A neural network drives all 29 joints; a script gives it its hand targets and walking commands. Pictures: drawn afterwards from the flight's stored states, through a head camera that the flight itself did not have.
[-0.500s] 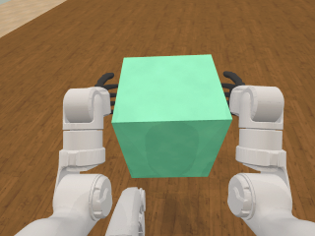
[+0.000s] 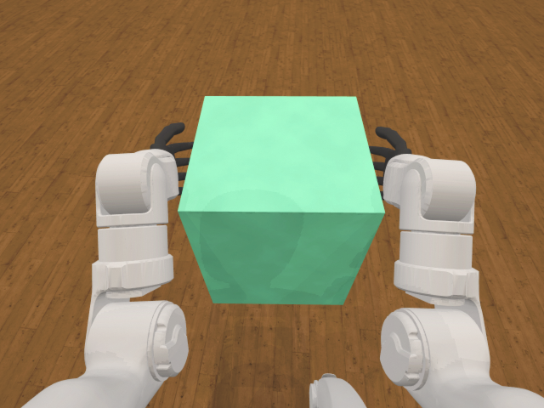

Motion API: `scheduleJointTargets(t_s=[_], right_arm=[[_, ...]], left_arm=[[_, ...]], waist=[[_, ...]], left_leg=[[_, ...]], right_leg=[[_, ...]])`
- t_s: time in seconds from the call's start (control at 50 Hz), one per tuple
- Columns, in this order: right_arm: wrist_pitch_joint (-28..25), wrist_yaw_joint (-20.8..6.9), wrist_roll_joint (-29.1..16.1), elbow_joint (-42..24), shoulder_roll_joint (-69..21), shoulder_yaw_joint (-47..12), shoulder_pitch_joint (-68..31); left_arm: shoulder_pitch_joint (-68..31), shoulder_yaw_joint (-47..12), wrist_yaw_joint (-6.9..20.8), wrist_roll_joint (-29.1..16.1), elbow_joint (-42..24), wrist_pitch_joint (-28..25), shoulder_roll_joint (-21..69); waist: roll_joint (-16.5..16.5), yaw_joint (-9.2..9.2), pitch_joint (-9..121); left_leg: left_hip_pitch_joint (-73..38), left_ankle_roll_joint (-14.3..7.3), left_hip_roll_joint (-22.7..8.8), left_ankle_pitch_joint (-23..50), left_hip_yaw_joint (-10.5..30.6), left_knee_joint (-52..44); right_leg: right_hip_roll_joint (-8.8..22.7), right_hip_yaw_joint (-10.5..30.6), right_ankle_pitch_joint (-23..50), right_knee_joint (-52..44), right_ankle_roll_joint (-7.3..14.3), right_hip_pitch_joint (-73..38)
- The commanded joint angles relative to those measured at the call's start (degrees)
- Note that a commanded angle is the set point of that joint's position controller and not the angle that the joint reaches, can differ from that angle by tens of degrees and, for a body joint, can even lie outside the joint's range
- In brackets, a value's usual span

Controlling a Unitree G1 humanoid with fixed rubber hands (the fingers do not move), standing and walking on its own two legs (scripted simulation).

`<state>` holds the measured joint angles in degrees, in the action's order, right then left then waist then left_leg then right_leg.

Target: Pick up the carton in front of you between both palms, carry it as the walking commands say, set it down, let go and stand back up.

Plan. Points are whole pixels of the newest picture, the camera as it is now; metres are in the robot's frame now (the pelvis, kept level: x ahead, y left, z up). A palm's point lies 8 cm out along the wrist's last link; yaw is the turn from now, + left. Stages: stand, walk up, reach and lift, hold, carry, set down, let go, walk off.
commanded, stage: carry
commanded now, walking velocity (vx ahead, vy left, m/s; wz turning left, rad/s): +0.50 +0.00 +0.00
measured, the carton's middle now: (279, 208) +0.39 +0.00 +0.10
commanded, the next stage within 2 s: none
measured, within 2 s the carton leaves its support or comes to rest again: neither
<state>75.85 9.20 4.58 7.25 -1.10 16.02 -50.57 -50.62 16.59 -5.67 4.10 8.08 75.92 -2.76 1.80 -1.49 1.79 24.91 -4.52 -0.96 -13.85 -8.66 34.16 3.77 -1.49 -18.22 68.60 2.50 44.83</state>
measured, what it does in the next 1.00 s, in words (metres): climbs: right foot, then left foot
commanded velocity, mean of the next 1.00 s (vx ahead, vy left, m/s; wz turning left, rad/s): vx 0.50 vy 0.00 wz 0.00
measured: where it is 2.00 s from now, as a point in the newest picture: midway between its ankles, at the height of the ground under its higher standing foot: (272, 200)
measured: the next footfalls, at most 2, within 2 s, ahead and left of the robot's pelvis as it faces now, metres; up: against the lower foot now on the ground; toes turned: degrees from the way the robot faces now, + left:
right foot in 0.22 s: +0.27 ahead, -0.13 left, +0.00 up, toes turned -6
left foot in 0.74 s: +0.56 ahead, +0.07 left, +0.00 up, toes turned +10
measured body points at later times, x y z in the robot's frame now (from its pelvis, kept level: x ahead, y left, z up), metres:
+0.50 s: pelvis +0.24 -0.06 +0.02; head +0.26 -0.08 +0.47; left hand +0.62 +0.10 +0.14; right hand +0.63 -0.21 +0.14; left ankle +0.31 +0.11 -0.65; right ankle +0.23 -0.12 -0.73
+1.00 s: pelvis +0.55 +0.00 +0.03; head +0.56 +0.01 +0.48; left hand +0.84 +0.15 +0.09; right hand +0.84 -0.15 +0.10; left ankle +0.52 +0.07 -0.73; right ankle +0.60 -0.16 -0.66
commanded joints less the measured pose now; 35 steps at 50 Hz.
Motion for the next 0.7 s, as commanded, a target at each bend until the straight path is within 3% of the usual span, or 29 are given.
scheduleJointTargets(t_s=[0.0,0.14,0.18,0.2,0.22,0.24,0.26,0.3,0.32,0.38,0.48,0.6,0.64,0.68], right_arm=[[0.5,-14.8,-23.4,-1.4,-56.6,-31.0,-39.4],[0.6,-15.4,-23.5,7.3,-55.8,-28.1,-39.9],[0.1,-15.3,-23.4,9.7,-56.7,-26.8,-39.7],[-0.2,-15.4,-23.4,11.3,-57.4,-26.3,-38.8],[-0.6,-15.6,-23.2,12.8,-57.7,-25.6,-38.4],[-0.9,-15.7,-23.5,13.5,-59.6,-25.1,-40.9],[-1.5,-15.7,-24.3,12.4,-60.4,-25.7,-43.4],[-2.6,-15.6,-25.3,10.4,-64.2,-26.7,-44.6],[-3.1,-15.4,-26.1,9.2,-65.5,-27.4,-44.3],[-4.4,-14.2,-27.2,4.5,-68.3,-30.2,-42.4],[-5.6,-13.0,-26.8,0.0,-68.7,-34.9,-36.6],[-5.8,-13.4,-25.1,-1.6,-66.9,-37.6,-28.5],[-5.6,-14.0,-24.0,-2.0,-66.4,-37.9,-25.0],[-5.4,-14.7,-22.6,-2.4,-65.7,-37.9,-21.2]], left_arm=[[-43.3,-34.5,10.2,-25.1,-2.5,0.3,62.8],[-39.4,-28.2,11.3,-23.2,9.3,1.0,61.2],[-37.2,-25.1,11.7,-22.1,13.4,0.5,61.4],[-36.0,-23.4,11.8,-21.3,15.5,0.1,61.1],[-33.1,-21.1,12.0,-19.9,17.7,-0.3,59.9],[-35.2,-19.8,11.9,-19.2,18.2,-1.1,57.7],[-35.6,-19.6,12.2,-19.7,17.0,-1.7,59.3],[-39.7,-21.4,12.7,-21.1,11.1,-2.9,62.8],[-41.6,-22.5,12.7,-22.1,8.2,-3.4,64.2],[-40.7,-26.1,12.2,-23.7,2.7,-4.3,66.2],[-35.0,-31.3,11.8,-24.1,-2.1,-5.3,66.6],[-28.3,-35.4,12.4,-23.1,-5.6,-5.7,65.7],[-25.2,-36.6,12.9,-22.7,-6.3,-5.6,66.1],[-21.2,-38.2,13.4,-22.3,-6.9,-5.6,66.7]], waist=[[-11.0,-2.2,26.8],[-11.3,-2.02,20.3],[-9.2,0.34,21.3],[-4.3,1.78,24.5],[5.4,2.65,26.3],[18.9,2.83,26.8],[14.5,3.49,24.5],[3.8,2.76,22.6],[2.5,2.3,21.9],[6.0,1.66,24.1],[4.5,2.54,24.9],[6.3,3.72,21.3],[7.3,3.7,19.8],[8.3,2.81,20.6]], left_leg=[[-26.3,-9.6,-12.9,10.8,15.2,-13.1],[-22.3,-4.1,-11.3,11.9,10.6,-13.1],[-18.4,-1.2,-10.1,15.2,7.4,-5.3],[-12.6,1.0,-8.5,15.3,4.8,3.9],[-2.7,3.4,-5.1,0.7,2.2,17.9],[17.1,5.2,2.3,-14.0,3.8,28.9],[23.2,4.0,0.6,-16.4,7.3,35.9],[23.5,2.9,-2.9,-10.1,9.2,38.6],[21.4,3.4,-4.6,-5.6,9.9,35.3],[19.1,5.6,-5.3,1.5,8.1,31.0],[23.0,6.8,-5.6,4.0,5.2,19.6],[17.0,4.6,-1.9,10.2,1.0,2.4],[12.3,3.7,-0.3,12.7,-0.8,-4.3],[2.0,2.5,1.7,14.3,-3.1,-11.0]], right_leg=[[2.0,-0.7,5.4,-10.1,-1.3,3.3],[-2.5,-6.6,8.7,-34.3,-0.9,-11.1],[-4.1,-9.0,10.3,-42.6,-0.3,-23.6],[-1.0,-5.5,9.4,-43.4,0.3,-35.9],[11.9,12.6,10.0,-45.2,2.3,-44.4],[19.1,31.7,9.9,-48.3,9.0,-56.2],[19.5,34.0,6.9,-49.2,10.8,-55.3],[16.0,24.4,4.9,-49.8,8.8,-49.1],[14.6,20.0,3.1,-51.9,7.3,-45.6],[11.8,11.9,7.5,-54.5,6.4,-46.0],[10.2,6.2,23.5,-53.5,7.4,-55.3],[8.0,0.8,38.7,-50.8,5.7,-59.5],[7.3,-1.1,43.6,-49.5,4.4,-59.4],[7.3,-3.2,52.9,-44.0,2.0,-57.7]])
